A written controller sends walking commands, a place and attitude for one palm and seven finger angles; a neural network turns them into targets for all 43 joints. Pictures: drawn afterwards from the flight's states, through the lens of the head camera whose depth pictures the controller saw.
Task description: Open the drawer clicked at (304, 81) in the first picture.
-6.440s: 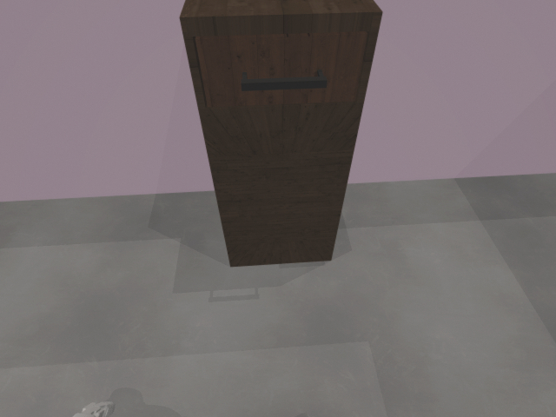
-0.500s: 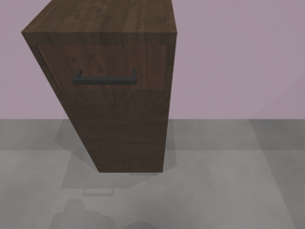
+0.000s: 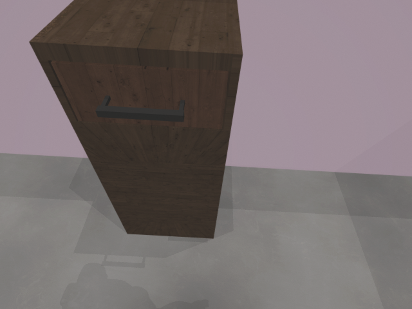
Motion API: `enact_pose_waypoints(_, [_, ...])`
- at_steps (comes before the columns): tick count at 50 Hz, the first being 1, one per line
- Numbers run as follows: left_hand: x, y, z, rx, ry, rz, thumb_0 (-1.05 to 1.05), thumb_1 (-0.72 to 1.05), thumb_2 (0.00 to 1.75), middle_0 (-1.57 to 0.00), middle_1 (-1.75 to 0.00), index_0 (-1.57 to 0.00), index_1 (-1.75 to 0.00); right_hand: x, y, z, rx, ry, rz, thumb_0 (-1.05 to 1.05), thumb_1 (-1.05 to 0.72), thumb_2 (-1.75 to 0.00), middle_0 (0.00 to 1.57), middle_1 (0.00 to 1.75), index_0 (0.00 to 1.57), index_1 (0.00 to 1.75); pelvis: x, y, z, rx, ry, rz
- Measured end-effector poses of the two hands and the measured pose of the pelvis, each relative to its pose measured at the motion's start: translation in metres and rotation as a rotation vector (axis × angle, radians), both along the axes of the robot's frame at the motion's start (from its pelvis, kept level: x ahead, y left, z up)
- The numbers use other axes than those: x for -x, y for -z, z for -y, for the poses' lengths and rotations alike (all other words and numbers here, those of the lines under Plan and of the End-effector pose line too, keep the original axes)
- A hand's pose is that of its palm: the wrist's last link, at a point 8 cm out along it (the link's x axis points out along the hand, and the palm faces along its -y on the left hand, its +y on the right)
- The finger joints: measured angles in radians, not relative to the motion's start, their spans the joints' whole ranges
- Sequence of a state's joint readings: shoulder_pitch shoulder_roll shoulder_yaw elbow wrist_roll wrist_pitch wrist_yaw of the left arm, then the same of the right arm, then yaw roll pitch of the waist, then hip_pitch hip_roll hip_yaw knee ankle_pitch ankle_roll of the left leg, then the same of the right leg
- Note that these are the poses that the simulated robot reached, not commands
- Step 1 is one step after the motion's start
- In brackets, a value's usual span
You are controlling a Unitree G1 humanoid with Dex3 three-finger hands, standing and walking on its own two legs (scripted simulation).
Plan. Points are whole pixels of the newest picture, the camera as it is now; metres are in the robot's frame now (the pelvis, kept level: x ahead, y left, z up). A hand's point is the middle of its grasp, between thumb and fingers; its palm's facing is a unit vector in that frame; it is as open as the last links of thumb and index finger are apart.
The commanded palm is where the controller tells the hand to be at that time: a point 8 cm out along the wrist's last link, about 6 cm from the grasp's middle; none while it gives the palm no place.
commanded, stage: come to a stop and stand still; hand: left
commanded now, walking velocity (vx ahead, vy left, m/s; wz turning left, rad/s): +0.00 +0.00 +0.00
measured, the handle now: (142, 107) +0.51 +0.21 +0.09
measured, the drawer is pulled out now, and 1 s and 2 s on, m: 0.00 0.00 0.00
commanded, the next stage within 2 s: look again from close up in 0.44 s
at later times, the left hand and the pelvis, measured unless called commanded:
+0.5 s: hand out of the picture +0.04 +0.20 -0.17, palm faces -0.01 -0.98 -0.21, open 7.4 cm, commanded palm none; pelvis +0.00 +0.02 +0.00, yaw -1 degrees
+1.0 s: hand out of the picture +0.01 +0.16 -0.17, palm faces +0.00 -0.99 -0.12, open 7.4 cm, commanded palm none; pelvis +0.03 +0.02 +0.01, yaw -1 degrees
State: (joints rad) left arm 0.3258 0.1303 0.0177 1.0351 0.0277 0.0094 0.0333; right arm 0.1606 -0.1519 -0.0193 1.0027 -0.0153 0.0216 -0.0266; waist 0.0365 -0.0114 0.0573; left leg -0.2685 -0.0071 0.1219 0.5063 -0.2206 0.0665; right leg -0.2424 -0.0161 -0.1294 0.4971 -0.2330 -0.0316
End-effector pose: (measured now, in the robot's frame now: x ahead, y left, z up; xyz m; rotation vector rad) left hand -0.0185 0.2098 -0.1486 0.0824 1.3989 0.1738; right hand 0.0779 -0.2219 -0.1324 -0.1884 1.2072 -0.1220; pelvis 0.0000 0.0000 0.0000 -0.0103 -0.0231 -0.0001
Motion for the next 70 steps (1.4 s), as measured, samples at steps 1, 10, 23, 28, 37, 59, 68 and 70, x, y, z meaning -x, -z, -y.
enact_pose_waypoints(1, [0.001, -0.001, -0.002, -0.011, 0.008, 0.0, 0.01, 0.91, 0.9, -0.2, -0.3, -0.2, -0.3, 0.001, 0.001, 0.0, -0.004, 0.004, 0.004, 0.0, -0.93, -0.9, 0.2, 0.3, 0.2, 0.3, 0.001, 0.001, -0.001, 0.005, 0.003, 0.001])
enact_pose_waypoints(10, [-0.027, -0.007, -0.042, -0.086, 0.073, 0.093, 0.01, 0.91, 0.9, -0.2, -0.3, -0.2, -0.3, 0.033, 0.008, -0.007, -0.013, 0.039, 0.022, 0.0, -0.93, -0.9, 0.2, 0.3, 0.2, 0.3, 0.003, 0.006, -0.017, 0.004, 0.007, 0.015])
enact_pose_waypoints(23, [-0.051, -0.016, -0.043, -0.066, 0.107, 0.126, 0.0, 0.91, 0.9, -0.19, -0.3, -0.2, -0.3, 0.084, 0.011, -0.025, -0.046, 0.048, -0.145, 0.01, -0.91, -0.9, 0.2, 0.3, 0.2, 0.3, -0.002, -0.002, -0.024, -0.005, 0.012, 0.002])
enact_pose_waypoints(28, [-0.041, -0.011, -0.034, -0.04, 0.098, 0.071, 0.01, 0.92, 0.9, -0.19, -0.3, -0.2, -0.3, 0.089, 0.01, -0.028, -0.048, 0.057, -0.177, 0.01, -0.91, -0.9, 0.2, 0.3, 0.2, 0.3, -0.007, -0.004, -0.023, -0.006, 0.014, 0.0])
enact_pose_waypoints(37, [-0.02, -0.006, -0.016, 0.007, 0.077, -0.019, 0.0, 0.91, 0.9, -0.19, -0.3, -0.2, -0.3, 0.079, 0.008, -0.029, -0.044, 0.061, -0.197, 0.01, -0.91, -0.9, 0.2, 0.3, 0.2, 0.3, -0.017, -0.006, -0.02, -0.006, 0.017, -0.002])
enact_pose_waypoints(59, [-0.074, -0.03, -0.027, -0.147, 0.223, 0.114, 0.06, 0.95, 0.89, -0.2, -0.31, -0.21, -0.3, 0.045, 0.0, -0.015, 0.003, 0.091, -0.035, 0.03, -0.93, -0.9, 0.2, 0.3, 0.2, 0.3, -0.038, -0.003, -0.014, -0.02, 0.033, -0.017])
enact_pose_waypoints(68, [-0.237, -0.184, -0.005, -0.881, 0.742, 0.912, 0.04, 0.82, 0.84, -0.2, -0.38, -0.21, -0.38, -0.077, -0.014, 0.027, 0.018, -0.04, 0.458, 0.02, -0.92, -0.9, 0.2, 0.3, 0.2, 0.3, -0.03, 0.015, -0.007, -0.033, -0.004, -0.079])
enact_pose_waypoints(70, [-0.247, -0.191, 0.015, -0.959, 0.835, 0.989, 0.03, 0.77, 0.83, -0.2, -0.41, -0.21, -0.4, -0.106, -0.026, 0.032, 0.001, -0.051, 0.5, 0.02, -0.91, -0.9, 0.2, 0.3, 0.2, 0.3, -0.029, 0.017, -0.001, -0.039, 0.025, -0.094])
